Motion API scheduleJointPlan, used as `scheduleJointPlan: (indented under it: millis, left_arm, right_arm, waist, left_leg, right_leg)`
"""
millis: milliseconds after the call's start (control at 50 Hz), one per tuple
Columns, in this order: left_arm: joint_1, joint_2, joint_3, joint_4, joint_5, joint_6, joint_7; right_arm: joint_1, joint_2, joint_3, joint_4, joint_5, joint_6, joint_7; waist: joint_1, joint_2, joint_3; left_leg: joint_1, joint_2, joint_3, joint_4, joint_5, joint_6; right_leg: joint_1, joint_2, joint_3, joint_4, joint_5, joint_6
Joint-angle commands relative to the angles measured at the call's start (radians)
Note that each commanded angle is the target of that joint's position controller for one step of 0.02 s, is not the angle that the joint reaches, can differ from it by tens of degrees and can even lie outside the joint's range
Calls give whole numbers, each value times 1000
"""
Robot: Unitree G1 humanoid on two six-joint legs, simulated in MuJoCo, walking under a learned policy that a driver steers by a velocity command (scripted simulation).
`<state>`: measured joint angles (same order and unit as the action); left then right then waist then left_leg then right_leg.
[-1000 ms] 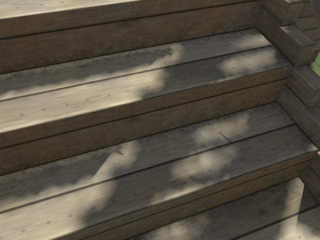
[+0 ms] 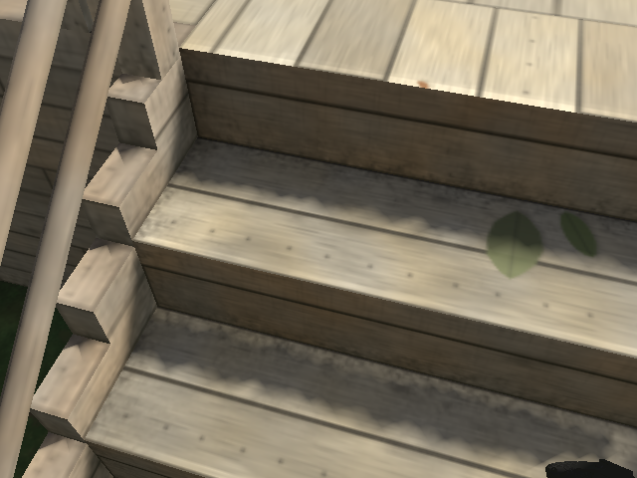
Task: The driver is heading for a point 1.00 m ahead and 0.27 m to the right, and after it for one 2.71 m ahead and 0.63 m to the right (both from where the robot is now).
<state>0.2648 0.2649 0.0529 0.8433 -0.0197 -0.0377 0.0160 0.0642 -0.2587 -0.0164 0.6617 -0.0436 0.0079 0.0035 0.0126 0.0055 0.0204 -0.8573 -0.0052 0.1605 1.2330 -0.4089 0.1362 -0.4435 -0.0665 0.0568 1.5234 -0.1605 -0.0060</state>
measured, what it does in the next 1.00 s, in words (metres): climbs: right foot 0.19 m higher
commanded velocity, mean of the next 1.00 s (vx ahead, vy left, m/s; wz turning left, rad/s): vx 0.36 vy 0.00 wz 0.09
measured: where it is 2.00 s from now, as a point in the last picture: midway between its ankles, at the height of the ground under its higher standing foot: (454, 53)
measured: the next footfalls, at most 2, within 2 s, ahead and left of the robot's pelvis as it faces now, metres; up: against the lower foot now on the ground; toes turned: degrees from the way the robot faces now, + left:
right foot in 0.68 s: +0.40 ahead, -0.23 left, +0.19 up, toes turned -4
left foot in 1.24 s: +0.71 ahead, -0.08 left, +0.38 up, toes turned +8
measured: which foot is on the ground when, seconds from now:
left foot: down 0.00-0.70, up 0.72-1.00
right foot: up 0.00-0.66, down 0.68-1.00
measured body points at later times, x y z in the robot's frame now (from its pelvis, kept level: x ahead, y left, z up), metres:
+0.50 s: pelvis +0.17 -0.05 +0.11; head +0.14 -0.02 +0.56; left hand +0.32 +0.13 -0.01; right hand +0.08 -0.23 -0.04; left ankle +0.13 +0.06 -0.62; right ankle +0.24 -0.20 -0.25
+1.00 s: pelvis +0.40 -0.17 +0.30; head +0.37 -0.20 +0.75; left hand +0.26 +0.01 +0.16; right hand +0.61 -0.32 +0.20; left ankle +0.49 +0.03 -0.10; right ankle +0.36 -0.22 -0.43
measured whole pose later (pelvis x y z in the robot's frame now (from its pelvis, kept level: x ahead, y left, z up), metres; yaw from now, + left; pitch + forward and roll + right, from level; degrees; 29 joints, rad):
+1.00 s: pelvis +0.40 -0.17 +0.30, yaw +3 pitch +3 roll +3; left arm 0.57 0.08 -0.05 1.18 0.06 -0.04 -0.05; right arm 0.07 -0.09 0.06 0.78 0.01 -0.07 0.02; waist 0.03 0.02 -0.13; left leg -1.35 -0.06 -0.17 2.07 0.15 0.12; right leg -0.29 -0.02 -0.11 0.65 -0.41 -0.08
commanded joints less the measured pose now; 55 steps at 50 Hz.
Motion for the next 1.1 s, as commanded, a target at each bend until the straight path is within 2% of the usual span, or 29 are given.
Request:
scheduleJointPlan:
  millis: [20, 80, 140, 180, 220, 260, 420, 440, 480, 520, 540, 580, 600, 620, 640, 680, 700, 720, 740, 760, 780, 800, 820, 860, 900, 940, 980, 1020, 1100]
  left_arm:
    - [-107, -84, -38, -209, 28, -24, -4]
    - [-8, -116, -62, -187, 16, -17, 9]
    - [-2, -114, -67, -140, 12, 3, 38]
    - [0, -87, -58, -88, 28, 8, 37]
    - [-10, -104, -55, -57, 16, 0, 29]
    - [-93, -139, -68, -57, 16, -12, 21]
    - [-200, -212, -116, -110, 9, -11, 22]
    - [-270, -244, -140, -149, 12, -11, 21]
    - [-308, -224, -145, -182, 10, -10, 19]
    - [-399, -227, -170, -248, 9, -21, 13]
    - [-429, -231, -189, -280, 18, -24, -1]
    - [-447, -227, -202, -299, 55, -24, -23]
    - [-389, -209, -191, -262, 39, -20, -31]
    - [-357, -167, -165, -243, 35, -21, -29]
    - [-229, -95, -123, -205, 36, -17, -25]
    - [-4, 6, -70, -145, 36, -12, -31]
    - [212, 150, -24, -75, 61, -5, -36]
    - [388, 239, 6, 30, 66, 23, -12]
    - [328, 178, -13, 43, 68, 12, 2]
    - [185, 99, -30, 66, 53, 14, -14]
    - [100, -29, -61, 111, 61, 8, -41]
    - [49, -132, -82, 145, 82, -5, -52]
    - [20, -225, -104, 180, 90, -15, -62]
    - [6, -204, -99, 206, 78, -21, -76]
    - [14, -174, -102, 211, 88, -19, -73]
    - [42, -152, -108, 214, 87, -23, -64]
    - [172, -106, -100, 256, 80, -33, -63]
    - [315, -83, -94, 292, 77, -18, -54]
    - [531, -124, -104, 328, 45, -5, 3]
  right_arm:
    - [45, 14, 4, 48, 22, -27, 16]
    - [62, 35, 7, 102, 3, -51, 30]
    - [172, 53, 16, 175, 3, -57, 45]
    - [216, 56, 21, 235, -16, -55, 44]
    - [249, 23, 10, 273, -2, -59, 43]
    - [311, 44, 11, 338, 1, -62, 37]
    - [440, 94, 26, 449, -21, -57, 15]
    - [463, 53, 15, 447, -27, -51, 10]
    - [476, 67, 20, 440, -29, -44, -2]
    - [467, 68, 20, 425, -2, -33, -22]
    - [437, 30, 14, 407, 5, -25, -42]
    - [460, 3, -3, 394, 36, -16, -75]
    - [387, -13, -6, 385, 49, -16, -67]
    - [454, -42, -14, 398, 58, -20, -54]
    - [481, -52, -5, 427, 45, -26, -46]
    - [435, -123, -12, 414, 64, -38, -40]
    - [370, -39, 0, 366, 54, -57, -31]
    - [336, 95, 12, 349, 40, -91, -1]
    - [265, 142, 7, 328, 47, -116, 37]
    - [112, 159, 15, 227, 72, -118, 49]
    - [35, 134, 27, 157, 62, -121, 50]
    - [64, 133, 34, 137, 46, -114, 47]
    - [145, 143, 44, 144, 59, -105, 58]
    - [222, 179, 68, 153, 67, -92, 56]
    - [196, 180, 81, 150, 73, -74, 29]
    - [108, 172, 89, 119, 48, -69, 26]
    - [98, 182, 90, 143, 57, -63, 9]
    - [-13, 235, 115, 98, 69, -76, 1]
    - [-378, 273, 173, -74, 82, -98, 25]
  waist:
    - [22, 8, -120]
    - [60, -38, -55]
    - [46, 38, -38]
    - [33, 74, -62]
    - [11, 108, -73]
    - [-33, 138, -63]
    - [-57, 96, -7]
    - [-74, 137, 3]
    - [-71, 130, 7]
    - [-69, 108, 64]
    - [-33, 81, 67]
    - [-46, 47, -3]
    - [11, 85, -44]
    - [9, 110, -100]
    - [74, 203, -182]
    - [203, 292, -244]
    - [254, -86, -312]
    - [249, -423, -378]
    - [195, -257, -294]
    - [110, -201, -83]
    - [55, -137, 24]
    - [-11, -87, 43]
    - [-75, -86, 15]
    - [-122, -98, 1]
    - [-127, -56, 14]
    - [-113, -35, 29]
    - [-61, -58, -28]
    - [20, -75, 14]
    - [142, -103, 68]
  left_leg:
    - [326, 204, -698, -704, -319, 10]
    - [298, 177, -481, -692, 8, -11]
    - [321, 176, -343, -757, -17, -28]
    - [335, 187, -377, -801, -54, -16]
    - [433, 208, -413, -820, -108, -41]
    - [546, 242, -461, -838, -124, -69]
    - [666, 304, -449, -916, -21, 5]
    - [703, 320, -448, -954, -46, 34]
    - [704, 326, -443, -1000, -18, 56]
    - [689, 358, -452, -1067, -14, 76]
    - [661, 338, -385, -1186, -40, 79]
    - [551, 310, -302, -1281, 124, 71]
    - [444, 272, -171, -1315, 317, 59]
    - [458, 243, -123, -1251, 685, 81]
    - [603, 220, -84, -1066, 1335, 79]
    - [746, 253, -129, -701, 1692, 52]
    - [454, 138, -169, -366, 1278, -6]
    - [145, -104, -319, 83, 314, -41]
    - [12, -114, -539, 543, 271, -60]
    - [-150, -75, -458, 664, 277, -37]
    - [-237, -40, -377, 740, 339, -14]
    - [-223, -30, -378, 793, 423, 10]
    - [-221, -40, -415, 887, 460, 39]
    - [-301, -47, -415, 890, 516, 61]
    - [-406, -51, -384, 873, 539, 25]
    - [-417, -53, -326, 811, 602, -21]
    - [-498, -54, -272, 925, 587, -42]
    - [-727, -36, -281, 973, 508, -21]
    - [-908, 19, -146, 805, 424, -33]
  right_leg:
    - [-400, 49, 78, 477, 59, -73]
    - [-450, 71, 135, 486, 230, -108]
    - [-535, 87, 132, 383, 241, -87]
    - [-584, 121, 61, 483, 265, -59]
    - [-727, 116, 68, 553, 275, -53]
    - [-894, 131, 89, 684, 267, -59]
    - [-1153, 108, 111, 810, 156, -55]
    - [-1222, 87, 72, 795, 87, -46]
    - [-1213, 56, 62, 815, 41, -31]
    - [-1255, -5, 82, 788, -117, -13]
    - [-1169, -53, -43, 565, -113, -9]
    - [-799, -92, -125, 278, -166, -20]
    - [-462, -61, -215, 76, -213, -44]
    - [-249, 21, -292, 20, -317, -58]
    - [-130, 104, -330, -37, -428, -85]
    - [44, 89, -67, -408, -430, -140]
    - [298, -118, 434, -757, -321, -260]
    - [474, -271, 1024, -1268, -523, -347]
    - [325, -304, 1120, -1316, -729, -269]
    - [152, -277, 906, -1249, -788, -202]
    - [20, -247, 681, -1173, -708, -170]
    - [-85, -208, 493, -1097, -553, -113]
    - [-111, -164, 386, -1071, -458, -65]
    - [-90, -110, 158, -1072, -262, -13]
    - [-91, -111, 43, -1106, -184, -11]
    - [-153, -89, -38, -1150, -154, -18]
    - [-6, -98, -9, -1147, -119, -57]
    - [200, -140, 50, -1149, -54, -55]
    - [349, -186, 148, -1323, -39, -45]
